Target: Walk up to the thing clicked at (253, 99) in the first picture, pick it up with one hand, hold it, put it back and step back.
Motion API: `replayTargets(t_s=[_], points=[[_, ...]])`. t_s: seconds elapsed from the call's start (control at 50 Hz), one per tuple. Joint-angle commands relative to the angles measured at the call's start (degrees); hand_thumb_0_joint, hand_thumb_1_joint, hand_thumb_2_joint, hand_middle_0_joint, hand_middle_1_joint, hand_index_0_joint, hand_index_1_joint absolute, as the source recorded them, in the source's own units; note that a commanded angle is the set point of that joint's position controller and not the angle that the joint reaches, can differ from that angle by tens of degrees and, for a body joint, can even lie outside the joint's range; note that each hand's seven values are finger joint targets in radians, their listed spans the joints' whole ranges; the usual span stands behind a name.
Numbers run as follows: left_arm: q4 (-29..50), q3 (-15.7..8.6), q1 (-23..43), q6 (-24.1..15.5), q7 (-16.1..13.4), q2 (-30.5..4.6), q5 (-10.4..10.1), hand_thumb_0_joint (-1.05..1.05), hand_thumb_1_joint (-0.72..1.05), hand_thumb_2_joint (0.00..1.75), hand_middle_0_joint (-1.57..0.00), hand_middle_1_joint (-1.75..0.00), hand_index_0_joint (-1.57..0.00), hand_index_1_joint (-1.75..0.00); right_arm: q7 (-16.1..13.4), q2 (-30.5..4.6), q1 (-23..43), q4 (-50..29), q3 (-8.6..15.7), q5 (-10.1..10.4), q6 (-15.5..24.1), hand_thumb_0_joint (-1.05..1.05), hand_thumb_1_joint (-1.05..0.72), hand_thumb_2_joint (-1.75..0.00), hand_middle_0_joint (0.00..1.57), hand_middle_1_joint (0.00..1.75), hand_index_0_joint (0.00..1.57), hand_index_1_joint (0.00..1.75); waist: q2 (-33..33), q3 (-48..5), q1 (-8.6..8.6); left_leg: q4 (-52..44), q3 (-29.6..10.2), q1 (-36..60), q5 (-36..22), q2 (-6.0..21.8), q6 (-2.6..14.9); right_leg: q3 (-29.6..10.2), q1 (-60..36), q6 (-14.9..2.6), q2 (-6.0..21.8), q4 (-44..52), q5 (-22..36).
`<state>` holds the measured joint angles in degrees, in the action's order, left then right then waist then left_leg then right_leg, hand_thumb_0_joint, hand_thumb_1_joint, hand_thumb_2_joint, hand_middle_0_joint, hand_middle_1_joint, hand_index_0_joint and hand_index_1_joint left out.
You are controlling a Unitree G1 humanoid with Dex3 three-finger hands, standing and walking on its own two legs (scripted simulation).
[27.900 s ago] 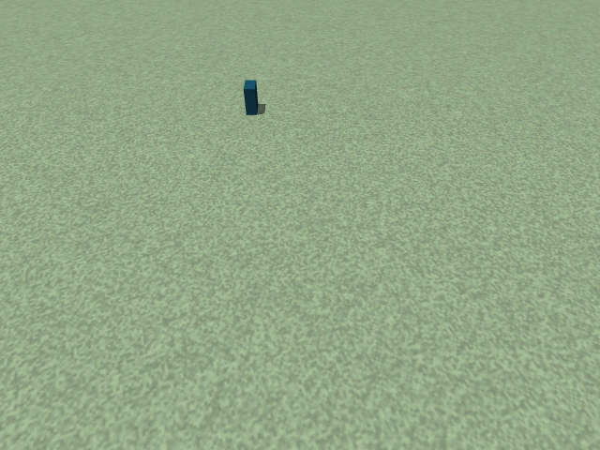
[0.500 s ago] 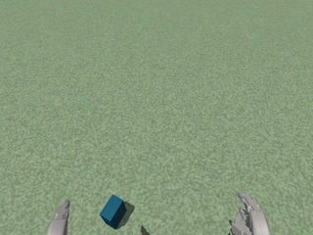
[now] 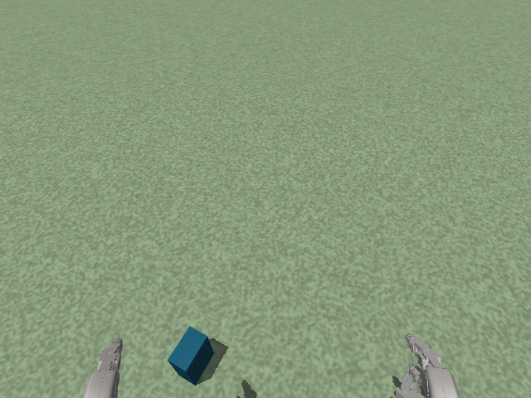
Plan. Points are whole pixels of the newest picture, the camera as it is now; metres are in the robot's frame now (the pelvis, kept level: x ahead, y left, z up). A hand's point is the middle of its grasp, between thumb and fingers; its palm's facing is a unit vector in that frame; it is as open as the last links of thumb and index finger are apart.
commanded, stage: home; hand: left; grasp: from the side
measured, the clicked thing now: (192, 356) +0.39 +0.24 -0.64
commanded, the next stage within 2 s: stand in 0.98 s
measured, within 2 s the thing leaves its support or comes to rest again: neither
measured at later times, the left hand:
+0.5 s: hand out of the picture +0.17 +0.18 -0.05, palm faces +0.10 -0.95 -0.28, open 17.1 cm
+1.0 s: hand out of the picture +0.17 +0.18 -0.06, palm faces +0.10 -0.95 -0.28, open 17.3 cm
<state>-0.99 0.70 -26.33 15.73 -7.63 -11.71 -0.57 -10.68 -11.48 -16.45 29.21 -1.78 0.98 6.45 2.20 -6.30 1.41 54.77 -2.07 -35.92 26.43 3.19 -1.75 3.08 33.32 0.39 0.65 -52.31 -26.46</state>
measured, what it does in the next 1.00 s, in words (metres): stands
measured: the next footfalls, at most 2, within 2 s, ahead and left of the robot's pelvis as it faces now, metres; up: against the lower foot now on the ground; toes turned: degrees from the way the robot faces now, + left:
none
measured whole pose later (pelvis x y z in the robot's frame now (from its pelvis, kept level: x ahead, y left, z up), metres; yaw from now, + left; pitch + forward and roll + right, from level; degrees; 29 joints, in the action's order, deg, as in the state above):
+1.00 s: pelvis +0.00 +0.00 +0.00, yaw +0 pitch +7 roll -2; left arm -0.7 0.6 -26.3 15.6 -7.3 -11.5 -0.4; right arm -10.7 -11.4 -16.0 29.7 -1.6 0.7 7.4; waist 1.9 -6.5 1.0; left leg 54.8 -1.9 -35.3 26.8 3.0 -1.5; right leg 2.8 32.6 0.7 0.8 -52.1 -26.6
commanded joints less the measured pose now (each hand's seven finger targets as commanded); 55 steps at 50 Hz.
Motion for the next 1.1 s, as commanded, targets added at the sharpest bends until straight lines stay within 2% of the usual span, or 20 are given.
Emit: replayTargets(t_s=[0.0, 0.08, 0.2, 0.24, 0.28, 0.32, 0.42, 0.46, 0.52, 0.58, 0.62, 0.64, 0.72, 0.76, 0.78, 0.88, 0.98, 1.04, 1.06, 1.08], points=[[10.35, -3.30, 1.45, -3.03, -0.80, -5.94, 0.46, 0.00, -0.47, 0.10, -0.06, -0.07, -0.06, -0.07, -0.75, -6.64, 4.69, -9.06, 2.77, -0.39, 3.23, 0.00, -0.90, -0.90, 0.20, 0.30, 0.20, 0.30, -1.01, -5.75, 0.09, -8.32, 2.12, 5.24, -11.30, -2.56, 1.94, 0.48, -2.80, -0.39, -1.60, 9.06, 11.26], [10.61, -2.92, 1.68, -3.12, -0.72, -5.45, 0.22, 0.00, -0.46, 0.11, -0.06, -0.07, -0.06, -0.07, -0.65, -6.22, 4.78, -8.90, 2.58, -0.42, 3.31, 0.00, -0.90, -0.90, 0.20, 0.30, 0.20, 0.30, -0.93, -3.80, -0.22, -8.60, 2.33, 4.24, -9.00, -2.79, 2.11, 0.36, -2.36, -0.24, -1.32, 9.99, 9.22], [9.87, -3.25, 1.17, -3.00, -0.60, -5.17, 0.22, 0.00, -0.48, 0.10, -0.06, -0.07, -0.06, -0.07, -0.67, -6.44, 4.78, -8.69, 2.73, -0.43, 3.39, 0.00, -0.90, -0.90, 0.20, 0.30, 0.20, 0.30, -0.84, -5.14, -0.07, -8.18, 2.21, 5.25, -11.78, -2.60, 1.92, 0.54, -2.90, -0.27, -1.48, 9.32, 11.94], [13.35, -4.54, 3.23, -3.43, -0.85, -7.35, 0.32, 0.00, -0.47, 0.10, -0.06, -0.07, -0.06, -0.07, -0.74, -6.50, 4.32, -8.47, 2.92, -0.37, 3.31, 0.00, -0.90, -0.90, 0.20, 0.30, 0.20, 0.30, 0.02, -5.84, -0.59, -8.08, 2.38, 5.65, -12.76, -2.62, 1.88, 0.35, -3.04, -0.33, -1.40, 9.17, 12.91], [9.50, -2.69, 1.61, -2.94, -0.49, -4.81, 0.31, 0.00, -0.49, 0.09, -0.06, -0.07, -0.06, -0.07, -0.69, -6.47, 4.87, -8.68, 2.75, -0.50, 3.46, 0.00, -0.90, -0.90, 0.20, 0.30, 0.20, 0.30, -0.73, -4.09, 0.27, -8.75, 2.17, 5.38, -11.36, -2.44, 1.88, 0.65, -2.11, -0.35, -1.67, 9.11, 11.35], [13.15, -4.30, 3.91, -3.41, -0.80, -6.78, 0.26, 0.00, -0.48, 0.09, -0.06, -0.07, -0.06, -0.07, -0.79, -6.47, 4.45, -8.34, 2.89, -0.49, 3.46, 0.00, -0.90, -0.90, 0.20, 0.30, 0.20, 0.30, 0.21, -5.66, -0.26, -8.37, 2.30, 5.97, -11.88, -2.58, 1.86, 0.44, -2.88, -0.33, -1.40, 9.41, 11.86], [9.73, -2.36, 1.18, -2.89, -0.41, -4.52, 0.21, 0.00, -0.50, 0.09, -0.05, -0.07, -0.05, -0.07, -0.73, -6.51, 4.62, -8.62, 2.78, -0.44, 3.66, 0.00, -0.90, -0.90, 0.20, 0.30, 0.20, 0.30, -1.47, -3.90, 0.22, -8.10, 2.55, 5.26, -11.79, -2.71, 2.13, 0.33, -2.25, -0.15, -1.28, 9.80, 12.35], [12.72, -4.13, 3.07, -3.23, -0.68, -6.52, 0.33, 0.00, -0.48, 0.09, -0.06, -0.07, -0.06, -0.07, -0.69, -6.46, 4.63, -8.26, 2.89, -0.49, 3.74, 0.00, -0.90, -0.90, 0.20, 0.30, 0.20, 0.30, -1.03, -4.59, -0.42, -8.51, 2.41, 5.31, -10.90, -2.65, 2.02, 0.44, -2.72, -0.32, -1.26, 9.57, 11.05], [9.93, -3.04, 0.66, -2.94, -0.45, -4.89, 0.27, 0.00, -0.50, 0.09, -0.05, -0.07, -0.05, -0.06, -0.60, -6.56, 4.69, -8.55, 2.84, -0.48, 3.77, 0.00, -0.90, -0.90, 0.20, 0.30, 0.20, 0.30, -1.06, -3.91, -0.36, -9.03, 2.23, 4.94, -10.06, -2.57, 1.94, 0.70, -1.96, -0.49, -1.56, 9.47, 9.81], [12.44, -4.02, 2.60, -3.29, -0.65, -6.20, 0.28, 0.00, -0.51, 0.08, -0.05, -0.06, -0.05, -0.06, -0.65, -6.58, 4.61, -8.58, 2.89, -0.47, 3.85, 0.00, -0.90, -0.90, 0.20, 0.30, 0.20, 0.30, -0.90, -5.14, -0.46, -8.86, 2.20, 5.21, -10.07, -2.66, 2.01, 0.60, -2.67, -0.45, -1.42, 9.58, 10.07], [13.30, -4.04, 2.25, -3.43, -0.72, -6.55, 0.35, 0.00, -0.51, 0.08, -0.05, -0.06, -0.05, -0.06, -0.67, -6.44, 4.16, -8.41, 2.92, -0.50, 3.83, 0.00, -0.90, -0.90, 0.20, 0.30, 0.20, 0.30, 0.48, -5.77, -0.72, -8.62, 2.19, 5.84, -11.71, -2.61, 1.80, 0.59, -3.00, -0.59, -1.43, 8.90, 11.35], [9.95, -2.82, 0.35, -3.18, -0.59, -4.70, 0.42, 0.00, -0.51, 0.08, -0.05, -0.06, -0.05, -0.06, -0.60, -6.40, 4.49, -8.48, 2.86, -0.59, 3.83, 0.00, -0.90, -0.90, 0.20, 0.30, 0.20, 0.30, -0.76, -5.21, -0.50, -8.83, 1.92, 5.47, -11.97, -2.48, 1.76, 0.94, -2.90, -0.61, -1.69, 8.49, 11.42], [12.26, -3.45, 3.03, -3.54, -0.71, -6.04, 0.51, 0.00, -0.51, 0.08, -0.05, -0.06, -0.05, -0.06, -0.64, -6.46, 4.49, -8.38, 2.88, -0.59, 3.97, 0.00, -0.90, -0.90, 0.20, 0.30, 0.20, 0.30, 0.20, -4.50, -0.34, -9.15, 1.95, 5.26, -9.90, -2.47, 1.79, 0.84, -2.12, -0.58, -1.60, 8.96, 9.56], [9.58, -2.62, 0.30, -3.13, -0.44, -4.51, 0.36, 0.00, -0.53, 0.07, -0.05, -0.06, -0.05, -0.06, -0.63, -6.47, 4.61, -8.64, 2.78, -0.57, 4.01, 0.00, -0.90, -0.90, 0.20, 0.30, 0.20, 0.30, -0.61, -4.52, -0.29, -8.79, 1.95, 5.31, -11.25, -2.42, 1.79, 0.91, -2.19, -0.49, -1.66, 8.98, 10.83], [13.31, -3.56, 2.99, -3.45, -0.65, -6.23, 0.31, 0.00, -0.51, 0.08, -0.05, -0.06, -0.05, -0.06, -0.71, -6.57, 4.19, -8.58, 2.92, -0.54, 4.02, 0.00, -0.90, -0.90, 0.20, 0.30, 0.20, 0.30, -0.61, -5.43, -0.20, -8.41, 1.99, 5.77, -11.96, -2.44, 1.87, 0.78, -2.64, -0.40, -1.55, 8.99, 11.74], [9.05, -2.73, -0.16, -3.01, -0.44, -4.52, 0.34, 0.00, -0.50, 0.09, -0.05, -0.07, -0.05, -0.07, -0.61, -6.39, 4.55, -8.37, 2.79, -0.64, 4.02, 0.00, -0.90, -0.90, 0.20, 0.30, 0.20, 0.30, -1.45, -4.38, -0.33, -8.10, 2.16, 4.81, -12.41, -2.60, 1.97, 0.78, -2.78, -0.29, -1.48, 9.06, 12.38], [10.41, -3.02, 1.65, -3.03, -0.47, -5.26, 0.48, 0.00, -0.54, 0.06, -0.05, -0.06, -0.05, -0.06, -0.67, -6.49, 4.48, -8.32, 2.81, -0.69, 3.94, 0.00, -0.90, -0.90, 0.20, 0.30, 0.20, 0.30, -0.76, -3.84, -0.06, -8.67, 2.01, 5.46, -11.86, -2.41, 1.79, 0.98, -2.23, -0.33, -1.67, 8.99, 11.52], [13.71, -4.54, 2.65, -3.48, -0.73, -7.19, 0.40, 0.00, -0.53, 0.07, -0.05, -0.06, -0.05, -0.06, -0.73, -6.49, 4.18, -8.30, 2.95, -0.64, 3.91, 0.00, -0.90, -0.90, 0.20, 0.30, 0.20, 0.30, 0.52, -5.64, -0.75, -8.45, 2.13, 5.78, -12.64, -2.53, 1.72, 0.75, -3.38, -0.51, -1.49, 8.93, 12.34], [8.24, -2.17, -0.23, -2.84, -0.41, -4.14, 0.43, 0.00, -0.53, 0.07, -0.05, -0.06, -0.05, -0.06, -0.61, -6.47, 4.70, -8.53, 2.70, -0.65, 4.02, 0.00, -0.90, -0.90, 0.20, 0.30, 0.20, 0.30, -0.74, -3.50, -0.18, -8.79, 2.09, 4.78, -11.32, -2.60, 1.84, 0.88, -2.49, -0.43, -1.63, 9.05, 11.07], [10.26, -2.55, 0.89, -3.04, -0.43, -4.35, 0.36, 0.00, -0.45, 0.15, -0.13, -0.14, -0.13, -0.14, -0.48, -6.45, 4.76, -8.63, 2.82, -0.69, 4.08, 0.00, -0.90, -0.90, 0.20, 0.30, 0.20, 0.30, -0.35, -3.47, -0.28, -9.18, 1.84, 4.76, -10.90, -2.29, 1.74, 1.12, -2.14, -0.64, -1.80, 8.70, 10.44]])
